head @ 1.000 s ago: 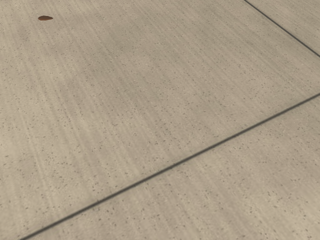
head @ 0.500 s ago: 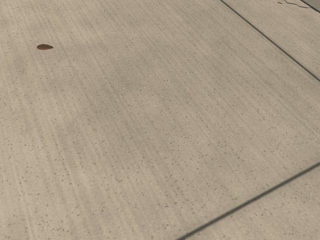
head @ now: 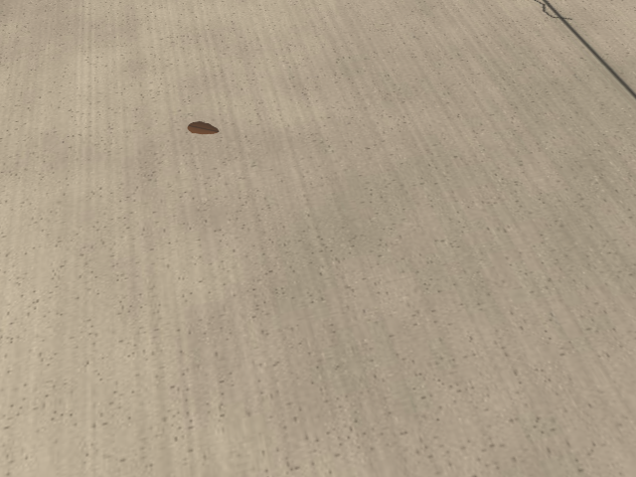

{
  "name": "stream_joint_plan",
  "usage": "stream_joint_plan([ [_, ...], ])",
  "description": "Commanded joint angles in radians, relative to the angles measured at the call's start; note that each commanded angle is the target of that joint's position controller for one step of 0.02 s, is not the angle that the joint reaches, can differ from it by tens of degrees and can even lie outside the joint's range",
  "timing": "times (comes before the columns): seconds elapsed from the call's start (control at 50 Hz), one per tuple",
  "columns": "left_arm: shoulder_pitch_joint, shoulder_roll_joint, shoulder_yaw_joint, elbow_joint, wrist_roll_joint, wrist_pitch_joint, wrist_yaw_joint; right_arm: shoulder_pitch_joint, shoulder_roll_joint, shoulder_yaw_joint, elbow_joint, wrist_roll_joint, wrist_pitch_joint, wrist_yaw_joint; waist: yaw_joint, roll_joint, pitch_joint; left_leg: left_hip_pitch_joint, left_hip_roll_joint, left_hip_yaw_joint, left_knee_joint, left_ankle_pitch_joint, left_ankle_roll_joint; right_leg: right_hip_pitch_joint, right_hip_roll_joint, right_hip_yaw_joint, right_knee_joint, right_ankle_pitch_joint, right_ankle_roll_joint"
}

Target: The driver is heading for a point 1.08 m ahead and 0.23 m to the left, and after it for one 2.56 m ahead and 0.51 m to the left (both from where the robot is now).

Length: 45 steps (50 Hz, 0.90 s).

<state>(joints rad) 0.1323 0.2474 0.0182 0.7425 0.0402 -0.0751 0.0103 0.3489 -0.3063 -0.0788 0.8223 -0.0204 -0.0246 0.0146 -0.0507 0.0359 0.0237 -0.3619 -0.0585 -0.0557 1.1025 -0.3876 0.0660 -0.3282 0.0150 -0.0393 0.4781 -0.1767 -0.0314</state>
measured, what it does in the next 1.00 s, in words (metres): walks ahead, turning left: left foot, then right foot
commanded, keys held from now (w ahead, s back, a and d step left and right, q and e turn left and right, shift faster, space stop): w+q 0.48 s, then w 0.52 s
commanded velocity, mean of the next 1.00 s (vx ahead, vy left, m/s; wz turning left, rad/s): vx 0.50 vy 0.00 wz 0.41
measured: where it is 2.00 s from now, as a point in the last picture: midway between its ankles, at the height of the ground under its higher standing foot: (184, 292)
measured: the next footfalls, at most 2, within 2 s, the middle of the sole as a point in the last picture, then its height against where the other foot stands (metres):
left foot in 0.40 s outside the picture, level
right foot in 0.94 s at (281, 386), level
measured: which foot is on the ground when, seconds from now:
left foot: up 0.00-0.38, down 0.40-0.96, up 0.98-1.00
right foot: down 0.00-0.42, up 0.44-0.92, down 0.94-1.00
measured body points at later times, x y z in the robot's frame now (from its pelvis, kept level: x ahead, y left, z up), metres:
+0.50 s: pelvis +0.25 +0.07 -0.01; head +0.28 +0.09 +0.43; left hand +0.20 +0.34 -0.15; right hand +0.49 -0.12 -0.11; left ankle +0.29 +0.14 -0.74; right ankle +0.14 -0.10 -0.64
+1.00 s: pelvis +0.53 +0.13 -0.02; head +0.56 +0.14 +0.43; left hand +0.61 +0.43 -0.11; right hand +0.61 -0.13 -0.15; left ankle +0.30 +0.14 -0.69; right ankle +0.65 +0.10 -0.74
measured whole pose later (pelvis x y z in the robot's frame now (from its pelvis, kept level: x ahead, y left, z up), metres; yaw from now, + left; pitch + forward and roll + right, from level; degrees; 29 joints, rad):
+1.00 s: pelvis +0.53 +0.13 -0.02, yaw +24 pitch +1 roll +0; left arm 0.09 0.25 0.03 0.73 0.04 -0.06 -0.01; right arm 0.44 -0.27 -0.04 0.91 -0.01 -0.06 -0.01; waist -0.05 0.01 0.05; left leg -0.06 -0.10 -0.07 0.80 -0.45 0.09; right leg -0.45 0.02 -0.08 0.58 -0.13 -0.08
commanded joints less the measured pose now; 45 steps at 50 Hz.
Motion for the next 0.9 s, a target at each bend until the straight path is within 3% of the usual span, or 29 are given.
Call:
stream_joint_plan([
  [0.02,0.120,0.096,0.030,-0.006,-0.012,-0.021,0.001,0.012,-0.050,-0.008,-0.068,-0.018,0.015,0.025,0.044,-0.152,-0.029,-0.239,0.099,-0.015,0.050,0.069,-0.022,0.223,-0.264,0.253,-0.268,0.105,-0.104],
  [0.08,0.155,0.111,0.040,0.014,-0.024,-0.040,-0.006,-0.060,-0.036,-0.003,-0.105,-0.017,0.029,0.040,0.039,-0.136,-0.031,-0.301,0.113,-0.006,0.040,0.134,-0.037,0.239,-0.276,0.161,-0.299,0.222,-0.125],
  [0.18,0.195,0.119,0.048,0.044,-0.020,-0.036,-0.010,-0.218,-0.016,0.013,-0.164,-0.014,0.029,0.056,0.062,-0.122,0.017,-0.353,0.127,0.035,-0.147,0.299,-0.053,0.254,-0.249,0.005,-0.329,0.271,-0.119],
  [0.24,0.223,0.138,0.054,0.059,-0.022,-0.033,-0.008,-0.317,-0.001,0.027,-0.199,-0.015,0.023,0.068,0.088,-0.124,0.041,-0.292,0.125,0.089,-0.322,0.360,-0.031,0.266,-0.253,-0.063,-0.326,0.283,-0.103],
  [0.3,0.267,0.161,0.062,0.082,-0.020,-0.019,-0.001,-0.374,-0.009,0.030,-0.227,-0.020,0.022,0.071,0.104,-0.121,0.056,-0.256,0.105,0.143,-0.425,0.286,0.009,0.345,-0.279,-0.106,-0.282,0.372,-0.086],
  [0.34,0.281,0.184,0.066,0.094,-0.016,-0.004,0.005,-0.362,-0.020,0.025,-0.232,-0.026,0.022,0.064,0.091,-0.132,0.034,-0.185,0.056,0.184,-0.470,0.186,0.047,0.396,-0.286,-0.148,-0.174,0.630,-0.070],
  [0.38,0.289,0.216,0.071,0.101,-0.017,0.014,0.010,-0.216,-0.049,0.008,-0.195,-0.033,0.013,0.049,0.024,-0.136,-0.066,0.002,-0.027,0.207,-0.522,0.105,0.096,0.405,-0.283,-0.185,0.096,0.869,-0.060],
  [0.4,0.280,0.214,0.068,0.089,-0.019,0.020,0.011,-0.044,-0.079,-0.011,-0.139,-0.042,0.004,0.035,-0.054,-0.088,-0.165,0.239,-0.040,0.172,-0.591,0.143,0.130,0.292,-0.260,-0.209,0.335,0.751,-0.034],
  [0.42,0.307,0.137,0.048,0.038,-0.024,0.017,0.002,0.062,-0.186,-0.042,-0.123,-0.046,0.003,0.017,-0.073,0.066,-0.289,0.550,0.209,-0.174,-0.626,-0.024,0.209,-0.024,-0.203,-0.209,0.659,0.264,0.008],
  [0.44,0.257,0.115,0.047,-0.032,-0.018,0.010,-0.012,0.035,-0.268,-0.061,-0.151,-0.007,0.012,0.011,-0.042,0.208,-0.365,0.706,0.418,-0.711,-0.785,0.059,0.330,-0.351,-0.001,-0.073,0.936,-0.371,0.059],
  [0.46,0.133,0.166,0.055,-0.056,-0.008,0.004,-0.015,0.049,-0.244,-0.060,-0.143,0.007,0.022,0.002,-0.084,0.050,-0.267,0.664,0.387,-0.597,-0.807,0.184,0.314,-0.466,-0.053,0.059,0.960,-0.290,0.050],
  [0.48,0.120,0.138,0.044,-0.059,-0.022,-0.006,-0.018,0.006,-0.191,-0.046,-0.126,0.011,0.019,-0.007,-0.042,0.013,-0.143,0.531,0.363,-0.451,-0.800,0.304,0.292,-0.461,-0.098,0.061,0.897,-0.199,0.043],
  [0.5,0.154,0.125,0.039,-0.036,-0.023,-0.009,-0.017,-0.036,-0.130,-0.027,-0.119,0.009,0.013,-0.011,0.015,-0.035,-0.068,0.387,0.308,-0.341,-0.813,0.434,0.242,-0.383,-0.133,0.058,0.785,-0.161,0.039],
  [0.54,0.216,0.116,0.036,-0.010,0.005,0.025,-0.020,-0.099,-0.077,-0.005,-0.125,0.012,-0.006,-0.011,0.081,-0.018,-0.050,0.237,0.231,-0.220,-0.844,0.548,0.202,-0.245,-0.153,0.059,0.693,-0.155,0.050],
  [0.58,0.228,0.102,0.036,-0.002,0.010,0.049,-0.030,-0.072,-0.076,-0.002,-0.106,0.016,-0.029,-0.004,0.090,-0.008,-0.059,0.204,0.205,-0.177,-0.874,0.604,0.204,-0.220,-0.141,0.036,0.648,-0.121,0.058],
  [0.62,0.172,0.087,0.034,-0.015,0.006,0.055,-0.036,-0.030,-0.089,-0.004,-0.080,0.016,-0.039,-0.002,0.075,-0.002,-0.026,0.199,0.193,-0.154,-0.915,0.574,0.193,-0.261,-0.144,0.026,0.570,-0.041,0.063],
  [0.72,-0.011,0.079,0.030,-0.060,-0.001,0.051,-0.042,0.061,-0.089,0.000,-0.036,0.020,-0.046,-0.004,0.012,0.015,0.022,0.305,0.186,-0.131,-0.933,0.581,0.145,-0.359,-0.134,0.020,0.344,0.143,0.059],
  [0.82,-0.155,0.071,0.023,-0.105,-0.008,0.040,-0.048,0.139,-0.094,0.005,0.007,0.008,-0.049,-0.017,-0.035,0.016,0.057,0.420,0.217,-0.130,-0.906,0.644,0.139,-0.366,-0.089,-0.005,0.181,0.169,0.024],
  [0.86,-0.165,0.077,0.024,-0.115,-0.010,0.033,-0.050,0.143,-0.103,0.006,0.022,0.002,-0.048,-0.024,-0.025,0.024,0.067,0.451,0.241,-0.135,-0.883,0.709,0.132,-0.325,-0.067,-0.007,0.129,0.123,-0.003],
  [0.9,-0.083,0.091,0.031,-0.091,-0.012,0.027,-0.043,0.107,-0.118,0.005,0.027,-0.001,-0.050,-0.031,0.026,0.035,0.041,0.445,0.240,-0.111,-0.804,0.923,0.105,-0.173,-0.020,-0.022,0.076,0.047,-0.039],
])
Velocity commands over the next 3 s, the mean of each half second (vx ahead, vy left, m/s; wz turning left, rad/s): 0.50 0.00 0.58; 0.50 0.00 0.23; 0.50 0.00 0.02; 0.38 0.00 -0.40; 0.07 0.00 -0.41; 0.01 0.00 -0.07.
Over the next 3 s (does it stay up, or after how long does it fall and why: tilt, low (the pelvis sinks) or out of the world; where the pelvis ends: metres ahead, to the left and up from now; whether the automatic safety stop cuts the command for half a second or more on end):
stays up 1.02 0.39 0.01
